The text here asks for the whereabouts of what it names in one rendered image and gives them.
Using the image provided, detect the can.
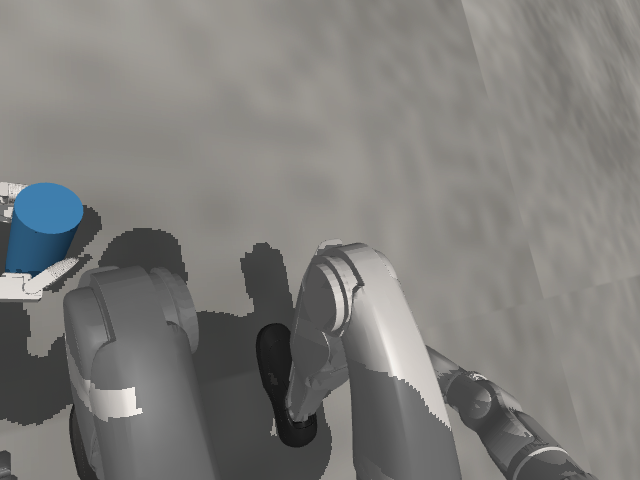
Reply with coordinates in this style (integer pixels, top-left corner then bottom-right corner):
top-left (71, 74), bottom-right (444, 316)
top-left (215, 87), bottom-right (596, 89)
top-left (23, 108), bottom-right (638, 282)
top-left (5, 183), bottom-right (83, 278)

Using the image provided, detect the right robot arm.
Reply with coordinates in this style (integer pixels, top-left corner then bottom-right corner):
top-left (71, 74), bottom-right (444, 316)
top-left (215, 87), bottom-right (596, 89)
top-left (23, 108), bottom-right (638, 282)
top-left (447, 371), bottom-right (599, 480)

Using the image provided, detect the left robot arm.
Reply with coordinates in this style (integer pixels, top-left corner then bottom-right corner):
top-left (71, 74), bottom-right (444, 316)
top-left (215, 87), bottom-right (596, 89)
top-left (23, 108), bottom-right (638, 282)
top-left (0, 450), bottom-right (18, 480)

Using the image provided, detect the right robot foot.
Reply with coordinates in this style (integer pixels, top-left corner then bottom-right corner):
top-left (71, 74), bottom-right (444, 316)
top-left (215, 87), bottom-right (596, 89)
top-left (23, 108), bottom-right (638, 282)
top-left (256, 323), bottom-right (317, 448)

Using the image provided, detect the left robot foot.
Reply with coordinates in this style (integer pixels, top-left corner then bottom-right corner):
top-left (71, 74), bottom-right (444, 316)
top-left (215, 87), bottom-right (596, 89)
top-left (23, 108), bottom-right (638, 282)
top-left (69, 404), bottom-right (99, 480)

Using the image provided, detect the right robot hand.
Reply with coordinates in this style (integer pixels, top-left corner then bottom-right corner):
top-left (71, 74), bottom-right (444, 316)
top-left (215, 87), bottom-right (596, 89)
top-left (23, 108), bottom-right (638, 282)
top-left (426, 345), bottom-right (467, 404)

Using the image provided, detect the left robot hand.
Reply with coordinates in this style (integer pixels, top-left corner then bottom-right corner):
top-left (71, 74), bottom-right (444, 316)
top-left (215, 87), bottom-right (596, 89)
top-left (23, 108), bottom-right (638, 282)
top-left (0, 182), bottom-right (80, 303)

